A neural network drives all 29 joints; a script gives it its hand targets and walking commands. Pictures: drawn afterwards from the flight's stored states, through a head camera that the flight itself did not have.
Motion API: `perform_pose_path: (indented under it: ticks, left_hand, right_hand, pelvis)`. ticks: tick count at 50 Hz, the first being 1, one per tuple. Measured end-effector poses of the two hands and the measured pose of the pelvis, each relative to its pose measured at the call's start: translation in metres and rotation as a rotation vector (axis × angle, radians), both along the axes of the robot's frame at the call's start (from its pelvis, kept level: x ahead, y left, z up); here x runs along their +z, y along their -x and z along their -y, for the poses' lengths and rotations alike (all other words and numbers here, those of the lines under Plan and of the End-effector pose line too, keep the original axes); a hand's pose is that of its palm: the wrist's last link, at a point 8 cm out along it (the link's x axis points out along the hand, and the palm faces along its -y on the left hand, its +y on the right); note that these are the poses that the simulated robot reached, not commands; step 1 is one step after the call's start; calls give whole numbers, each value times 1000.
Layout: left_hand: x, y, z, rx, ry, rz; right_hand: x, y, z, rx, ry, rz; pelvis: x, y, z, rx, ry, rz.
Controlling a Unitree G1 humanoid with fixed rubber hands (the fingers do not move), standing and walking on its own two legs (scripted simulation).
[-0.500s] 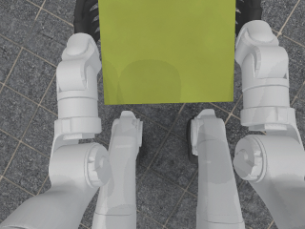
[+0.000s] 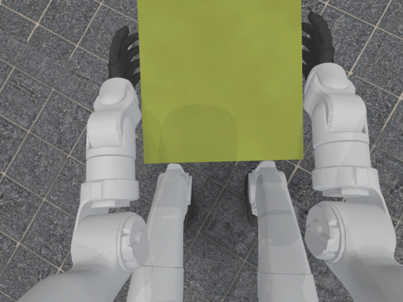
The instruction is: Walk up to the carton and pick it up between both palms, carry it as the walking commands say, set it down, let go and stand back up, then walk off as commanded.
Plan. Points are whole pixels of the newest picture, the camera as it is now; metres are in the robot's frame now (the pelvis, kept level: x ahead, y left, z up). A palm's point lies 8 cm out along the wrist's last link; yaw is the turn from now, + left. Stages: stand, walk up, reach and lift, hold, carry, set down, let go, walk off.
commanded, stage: reach and lift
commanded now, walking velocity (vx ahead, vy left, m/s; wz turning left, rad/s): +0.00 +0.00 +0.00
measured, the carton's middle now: (218, 81) +0.49 +0.01 -0.13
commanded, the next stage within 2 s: none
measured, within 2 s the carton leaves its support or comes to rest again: neither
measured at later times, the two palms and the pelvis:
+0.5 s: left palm (102, 73) +0.45 +0.16 +0.02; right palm (343, 56) +0.47 -0.15 +0.01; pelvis +0.01 -0.01 +0.07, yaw +0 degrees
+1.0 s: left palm (48, 42) +0.44 +0.16 +0.13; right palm out of the picture +0.45 -0.16 +0.12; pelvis +0.08 +0.00 +0.13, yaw +0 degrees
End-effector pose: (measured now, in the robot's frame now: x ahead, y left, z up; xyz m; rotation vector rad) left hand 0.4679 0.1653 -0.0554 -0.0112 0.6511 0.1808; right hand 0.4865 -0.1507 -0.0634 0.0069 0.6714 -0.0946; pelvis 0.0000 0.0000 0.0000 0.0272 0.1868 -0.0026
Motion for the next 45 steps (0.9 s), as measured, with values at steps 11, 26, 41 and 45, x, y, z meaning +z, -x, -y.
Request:
perform_pose_path:
  ticks: [11,26,41,45]
  left_hand:
    - [34,5,2,-7,4,-5]
    - [79,20,2,-1,5,-7]
    - [134,25,5,-16,12,-25]
    - [157,30,5,-9,19,-46]
  right_hand:
    - [38,5,2,6,18,-2]
    - [80,20,2,-5,-8,-2]
    - [136,30,6,-24,-9,-19]
    - [157,35,5,-26,-18,-39]
  pelvis:
    - [28,-2,5,-10,2,43]
    - [70,-12,9,-3,2,90]
    - [105,-37,7,-7,2,33]
    - [116,-57,7,0,4,-27]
